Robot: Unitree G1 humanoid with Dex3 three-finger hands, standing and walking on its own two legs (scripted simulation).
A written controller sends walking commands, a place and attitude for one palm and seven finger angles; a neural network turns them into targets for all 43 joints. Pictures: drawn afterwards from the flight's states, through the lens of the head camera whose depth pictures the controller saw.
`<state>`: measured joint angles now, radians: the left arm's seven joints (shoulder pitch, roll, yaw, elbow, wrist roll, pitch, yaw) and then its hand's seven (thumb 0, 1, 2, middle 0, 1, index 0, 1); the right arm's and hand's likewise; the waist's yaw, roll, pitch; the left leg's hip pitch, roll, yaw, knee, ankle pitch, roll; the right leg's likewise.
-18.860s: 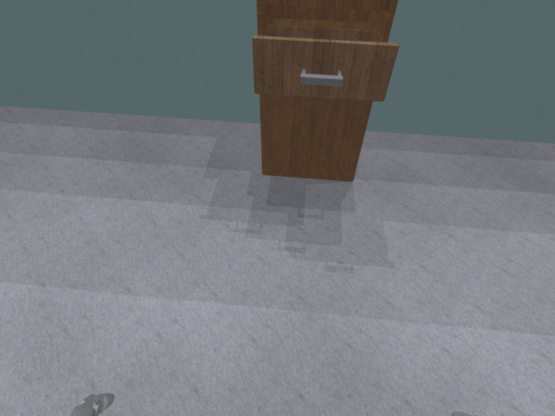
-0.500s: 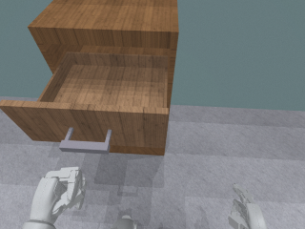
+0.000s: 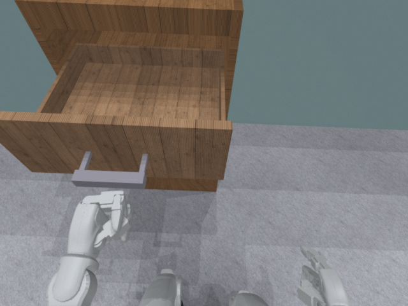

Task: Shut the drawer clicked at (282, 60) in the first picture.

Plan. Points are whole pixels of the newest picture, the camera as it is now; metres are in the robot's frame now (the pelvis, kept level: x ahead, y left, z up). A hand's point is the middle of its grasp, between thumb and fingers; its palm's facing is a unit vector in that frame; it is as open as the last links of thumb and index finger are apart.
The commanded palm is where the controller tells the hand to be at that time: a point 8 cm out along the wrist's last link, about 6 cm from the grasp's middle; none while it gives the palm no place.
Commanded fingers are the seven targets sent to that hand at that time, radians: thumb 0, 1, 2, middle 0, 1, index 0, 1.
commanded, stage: bring the fist close to the handle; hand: left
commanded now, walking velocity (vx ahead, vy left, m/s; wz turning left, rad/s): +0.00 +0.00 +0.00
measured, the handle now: (113, 168) +0.36 +0.19 +0.05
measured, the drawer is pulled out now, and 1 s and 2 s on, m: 0.28 0.25 0.13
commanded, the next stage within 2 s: push the drawer shut in 0.28 s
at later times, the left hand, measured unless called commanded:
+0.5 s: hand (125, 221) +0.26 +0.15 +0.05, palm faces -0.02 -1.00 -0.06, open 3.3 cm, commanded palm +0.25 +0.21 +0.06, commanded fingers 0.00 0.90 0.90 -1.40 -1.60 -1.40 -1.60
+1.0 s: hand (130, 193) +0.31 +0.15 +0.05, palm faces -0.03 -1.00 -0.06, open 2.8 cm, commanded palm +0.31 +0.21 +0.06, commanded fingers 0.00 0.90 0.90 -1.40 -1.60 -1.40 -1.60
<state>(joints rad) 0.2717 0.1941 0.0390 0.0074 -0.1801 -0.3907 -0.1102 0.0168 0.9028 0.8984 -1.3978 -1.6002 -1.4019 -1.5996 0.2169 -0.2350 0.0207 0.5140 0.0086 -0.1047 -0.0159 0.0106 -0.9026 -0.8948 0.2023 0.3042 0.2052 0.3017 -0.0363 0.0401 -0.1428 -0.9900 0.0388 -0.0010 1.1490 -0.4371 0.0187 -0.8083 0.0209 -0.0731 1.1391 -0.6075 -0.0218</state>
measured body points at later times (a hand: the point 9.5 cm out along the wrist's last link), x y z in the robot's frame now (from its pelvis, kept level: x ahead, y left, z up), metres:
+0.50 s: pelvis +0.01 -0.01 +0.00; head +0.08 -0.01 +0.45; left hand +0.25 +0.20 +0.06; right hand +0.19 -0.25 -0.08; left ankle +0.06 +0.11 -0.65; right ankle -0.03 -0.11 -0.65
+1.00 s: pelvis +0.00 -0.02 +0.00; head +0.07 -0.01 +0.45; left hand +0.31 +0.20 +0.05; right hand +0.15 -0.27 -0.10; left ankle +0.06 +0.11 -0.65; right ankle -0.03 -0.11 -0.65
